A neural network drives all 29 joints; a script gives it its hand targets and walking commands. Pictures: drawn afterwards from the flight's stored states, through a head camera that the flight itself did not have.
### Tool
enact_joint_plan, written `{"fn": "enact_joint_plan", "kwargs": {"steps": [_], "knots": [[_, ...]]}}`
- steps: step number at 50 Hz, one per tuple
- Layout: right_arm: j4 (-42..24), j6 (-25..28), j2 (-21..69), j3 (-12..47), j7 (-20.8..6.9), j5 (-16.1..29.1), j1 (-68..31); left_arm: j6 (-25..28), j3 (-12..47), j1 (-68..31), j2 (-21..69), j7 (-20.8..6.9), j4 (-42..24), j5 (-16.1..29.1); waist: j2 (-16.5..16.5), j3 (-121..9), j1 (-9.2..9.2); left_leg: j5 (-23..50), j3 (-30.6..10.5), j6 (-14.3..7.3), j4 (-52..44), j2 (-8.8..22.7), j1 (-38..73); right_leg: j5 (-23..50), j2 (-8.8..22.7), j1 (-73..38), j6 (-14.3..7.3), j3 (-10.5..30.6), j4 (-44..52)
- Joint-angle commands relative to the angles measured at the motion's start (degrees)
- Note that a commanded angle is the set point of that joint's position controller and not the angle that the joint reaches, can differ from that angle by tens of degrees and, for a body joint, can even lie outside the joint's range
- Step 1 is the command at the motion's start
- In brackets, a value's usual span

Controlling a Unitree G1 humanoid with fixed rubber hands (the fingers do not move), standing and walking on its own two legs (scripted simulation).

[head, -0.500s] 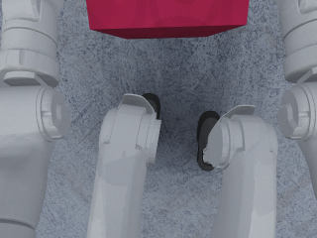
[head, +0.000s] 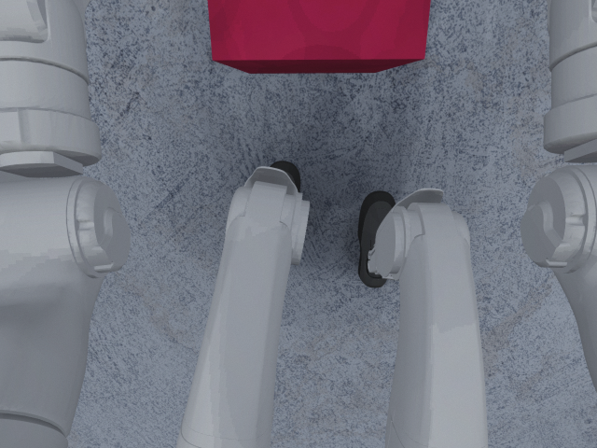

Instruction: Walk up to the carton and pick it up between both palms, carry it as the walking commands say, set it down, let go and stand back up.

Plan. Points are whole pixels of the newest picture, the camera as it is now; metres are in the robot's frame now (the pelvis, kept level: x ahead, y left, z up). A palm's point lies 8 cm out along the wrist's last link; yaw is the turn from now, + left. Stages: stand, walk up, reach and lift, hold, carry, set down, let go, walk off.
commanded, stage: set down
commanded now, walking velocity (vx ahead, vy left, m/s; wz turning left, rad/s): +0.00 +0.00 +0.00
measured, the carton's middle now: out of the picture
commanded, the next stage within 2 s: let go in 0.64 s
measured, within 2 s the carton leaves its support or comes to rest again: neither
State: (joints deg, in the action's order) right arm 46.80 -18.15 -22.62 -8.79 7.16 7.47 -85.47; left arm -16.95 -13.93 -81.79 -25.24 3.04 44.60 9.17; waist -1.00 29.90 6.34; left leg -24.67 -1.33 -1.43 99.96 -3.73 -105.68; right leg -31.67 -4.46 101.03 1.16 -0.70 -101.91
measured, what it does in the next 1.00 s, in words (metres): rises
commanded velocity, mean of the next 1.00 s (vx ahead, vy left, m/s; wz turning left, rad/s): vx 0.00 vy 0.00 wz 0.00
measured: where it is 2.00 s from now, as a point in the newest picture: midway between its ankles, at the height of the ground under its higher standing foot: (324, 242)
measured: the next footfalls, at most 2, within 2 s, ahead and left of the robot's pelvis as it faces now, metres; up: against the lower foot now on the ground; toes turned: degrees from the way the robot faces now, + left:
none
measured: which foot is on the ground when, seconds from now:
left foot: down 0.00-1.00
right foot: down 0.00-1.00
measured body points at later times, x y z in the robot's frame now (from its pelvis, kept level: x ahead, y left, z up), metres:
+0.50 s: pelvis +0.01 +0.00 +0.14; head +0.37 +0.05 +0.39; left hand +0.55 +0.29 +0.01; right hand +0.61 -0.11 +0.01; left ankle +0.14 +0.10 -0.47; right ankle +0.11 -0.12 -0.47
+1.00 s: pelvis +0.06 +0.02 +0.21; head +0.37 +0.05 +0.52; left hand +0.45 +0.30 +0.05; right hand +0.49 -0.14 +0.05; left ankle +0.14 +0.10 -0.47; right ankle +0.11 -0.12 -0.47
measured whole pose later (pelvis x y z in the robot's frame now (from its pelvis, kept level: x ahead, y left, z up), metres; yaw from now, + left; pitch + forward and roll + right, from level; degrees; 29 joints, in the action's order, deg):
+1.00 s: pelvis +0.06 +0.02 +0.21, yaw +1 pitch +19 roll -2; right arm 26.3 -14.9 -13.6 -8.5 6.8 -0.8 -42.3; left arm -13.5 -10.3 -42.6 -20.8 -3.3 29.5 2.0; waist 0.1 28.0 4.4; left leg -14.3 -2.5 -2.7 51.3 -4.1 -56.1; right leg -19.1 -3.0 52.0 1.7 2.9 -51.6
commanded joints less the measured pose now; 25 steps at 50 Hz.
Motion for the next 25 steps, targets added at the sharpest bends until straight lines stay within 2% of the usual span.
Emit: {"fn": "enact_joint_plan", "kwargs": {"steps": [1, 2, 3, 4, 5, 6, 7, 8, 9, 10, 11, 12, 13, 14, 15, 16, 17, 18, 19, 20, 21, 22, 23, 24, 25], "knots": [[-14.9, 0.3, -7.6, -1.5, -0.4, -0.6, -14.8, 0.7, -0.7, -12.2, -8.7, 0.2, -15.6, -0.1, 2.3, -119.5, 1.26, 22.7, 1.7, 3.0, -11.8, -0.6, 56.3, 11.7, -2.0, -25.3, -0.8, -2.7, 11.7], [-9.5, -1.0, -7.6, -1.4, -0.2, -0.8, -18.5, -0.6, -3.4, -15.1, -11.3, 0.1, -9.0, -0.4, -1.3, -110.5, 2.17, 19.3, 1.1, 2.6, -12.6, 0.4, 51.9, 7.3, -1.4, -19.6, -1.0, -2.8, 13.2], [-15.9, -1.0, -8.2, -0.9, -0.1, -0.1, -15.9, -0.7, -2.9, -13.7, -10.9, 0.4, -15.4, -0.4, 0.4, -121.0, 1.51, 23.7, 2.5, 3.0, -12.9, -0.4, 57.4, 12.4, -1.7, -27.8, -0.8, -2.5, 15.0], [-14.9, -1.0, -9.5, -0.6, 0.1, -0.4, -16.3, -0.9, -2.3, -13.7, -9.8, 0.3, -14.3, -0.2, 0.4, -119.9, 2.01, 24.1, 3.0, 3.1, -13.3, -0.1, 56.1, 12.6, -1.4, -27.7, -1.0, -2.5, 14.8], [-13.2, -1.9, -9.5, -1.9, 0.4, -0.7, -19.4, -1.6, -2.3, -16.8, -10.8, 0.1, -11.6, 0.4, 0.9, -115.6, 1.24, 20.2, 2.6, 2.8, -15.6, -0.4, 56.0, 9.2, -2.1, -26.5, -0.7, -2.7, 16.6], [-13.3, -2.2, -8.1, -1.3, 0.0, -0.1, -14.2, -1.8, -1.7, -12.6, -10.0, 0.1, -12.2, 0.9, 0.4, -115.8, 0.14, 21.1, 2.4, 3.1, -16.9, -0.2, 57.0, 10.6, -1.5, -28.1, -0.6, -3.2, 17.8], [-10.8, -2.1, -7.6, -1.9, -0.1, -0.4, -13.9, -1.7, -1.0, -12.0, -8.2, -0.3, -10.7, 0.5, 2.7, -113.4, 0.15, 23.3, 1.9, 3.2, -17.9, -0.2, 58.2, 11.2, -1.3, -25.9, -0.6, -2.5, 18.8], [-15.6, -1.2, -7.2, -1.7, -0.5, -0.3, -13.0, -1.2, -1.9, -12.6, -8.7, -0.2, -15.2, 0.1, 2.2, -116.9, 0.04, 25.9, 1.5, 3.5, -18.6, 0.1, 63.2, 12.7, -2.0, -26.0, -0.4, -3.4, 19.4], [-12.0, -1.2, -9.7, -3.3, -0.5, -1.2, -13.0, -1.4, -2.4, -12.7, -9.4, -0.2, -13.2, -1.2, 3.7, -116.5, -0.75, 25.1, 1.5, 3.5, -19.6, 0.1, 63.4, 11.7, -2.1, -26.0, -1.1, -2.9, 20.9], [-14.2, -1.3, -7.6, -1.6, -0.4, -0.7, -11.5, -1.5, -2.0, -7.4, -7.7, -0.2, -11.2, -1.1, 2.4, -118.7, 0.79, 28.0, 1.6, 3.4, -19.8, -0.5, 65.8, 14.6, -1.8, -29.4, -0.4, -2.1, 22.4], [-12.2, -1.2, -7.4, -2.3, -0.6, -0.6, -13.2, -1.4, -2.5, -12.0, -8.6, -0.3, -10.9, -0.6, 1.4, -112.3, 0.38, 23.7, 1.4, 3.0, -21.8, 0.1, 62.6, 10.8, -1.7, -26.7, -0.5, -2.3, 23.5], [-10.3, -1.8, -7.9, -3.2, -0.7, -1.5, -13.1, -1.7, -3.1, -12.3, -9.3, -0.5, -11.6, -0.9, 1.1, -112.2, 0.03, 22.0, 1.7, 3.3, -24.4, -0.3, 63.0, 11.0, -1.9, -31.1, -0.4, -2.9, 25.1], [-14.2, -1.5, -8.6, -3.5, -0.5, -2.3, -14.2, -1.6, -2.7, -12.9, -8.4, -0.4, -14.2, -0.9, 1.2, -116.4, -0.78, 25.5, 1.7, 3.7, -24.1, -0.4, 65.8, 13.5, -2.3, -32.7, -0.4, -2.4, 25.8], [-10.0, -1.7, -8.0, -3.0, -0.7, -2.0, -11.5, -1.8, -3.7, -9.8, -9.4, -0.4, -10.2, -1.3, 0.6, -112.9, -0.02, 23.5, 1.5, 3.7, -25.5, 0.0, 65.4, 11.4, -1.5, -32.3, -0.3, -2.8, 27.3], [-13.6, -0.9, -7.6, -2.6, -0.7, -1.2, -12.9, -1.1, -1.0, -11.1, -6.7, -0.7, -12.7, -0.1, 2.1, -113.6, -0.72, 25.1, 1.6, 3.7, -26.8, -0.4, 66.1, 13.6, -1.6, -33.9, -0.1, -2.2, 28.6], [-12.2, -0.8, -7.0, -2.9, -0.7, -1.1, -14.9, -1.0, -3.7, -12.3, -9.4, -0.7, -10.0, -0.9, 1.0, -111.7, 0.48, 26.0, 1.3, 3.0, -27.7, -0.1, 65.8, 13.7, -1.6, -33.7, 0.1, -2.0, 28.9], [-13.8, -0.3, -7.2, -2.5, -0.7, -1.2, -13.8, -1.0, -2.2, -11.5, -7.4, -0.8, -10.6, -0.3, 1.0, -114.8, -0.18, 27.7, 1.1, 3.3, -28.7, -0.3, 70.3, 15.0, -1.9, -36.0, 0.3, -2.1, 30.8], [-15.2, -0.4, -7.2, -2.2, -0.8, -1.2, -13.5, -0.5, -3.4, -11.3, -8.3, -0.6, -14.0, -1.0, 0.0, -116.9, 1.04, 30.6, 1.4, 3.1, -29.3, -0.2, 71.8, 17.9, -1.4, -38.3, 0.0, -1.3, 31.7], [-12.8, -0.9, -7.5, -3.0, -1.0, -1.5, -14.1, -1.4, -3.7, -11.6, -8.9, -0.5, -11.2, -1.4, 0.9, -117.0, 0.74, 28.2, 0.6, 2.9, -31.0, -0.2, 73.8, 15.0, -1.6, -37.7, 0.2, -1.6, 33.3], [-8.2, -1.4, -5.5, -1.6, -1.6, -0.6, -11.4, -1.4, -2.9, -7.9, -6.6, -0.8, -6.1, -1.5, 1.0, -108.6, 1.28, 27.3, 1.3, 2.8, -32.4, 0.1, 71.4, 13.4, -1.2, -35.5, 0.3, -1.4, 34.8], [-8.2, -0.7, -6.9, -3.4, -1.6, -3.1, -9.1, -0.6, -2.5, -9.2, -6.1, -1.0, -9.9, -2.1, 1.6, -110.6, -0.21, 31.1, 0.1, 3.5, -33.7, 0.0, 75.2, 16.0, -1.9, -36.5, 0.0, -1.6, 35.4], [-7.5, 0.2, -6.4, -3.8, -1.7, -2.4, -8.9, 0.6, -3.4, -9.7, -6.7, -1.3, -9.5, -2.7, 2.6, -106.2, -0.21, 30.7, 0.0, 3.5, -33.5, 0.6, 72.6, 15.6, -0.9, -34.1, -0.1, -0.1, 37.1], [-12.3, 0.9, -7.4, -3.9, -1.7, -3.5, -10.8, 1.2, -3.9, -10.7, -7.1, -1.0, -14.2, -2.6, 0.6, -114.3, -0.56, 31.7, 0.1, 3.9, -34.8, 0.7, 77.6, 17.6, -1.7, -39.9, 0.2, -1.0, 37.9], [-7.1, 0.4, -6.7, -3.3, -1.6, -2.5, -13.4, 0.7, -5.3, -11.0, -8.0, -1.3, -4.4, -3.6, 0.4, -104.9, 1.36, 25.3, 1.2, 2.9, -36.6, 0.7, 71.1, 14.1, -0.5, -39.9, 0.0, 0.6, 40.3], [-12.6, 0.8, -4.0, -1.5, -2.0, -1.7, -11.9, 1.2, -3.3, -11.3, -6.3, -1.5, -12.2, -1.6, -1.0, -110.0, 1.31, 29.3, 1.1, 2.6, -37.8, 0.0, 74.0, 18.9, -1.3, -46.1, 0.7, -0.1, 40.2]]}}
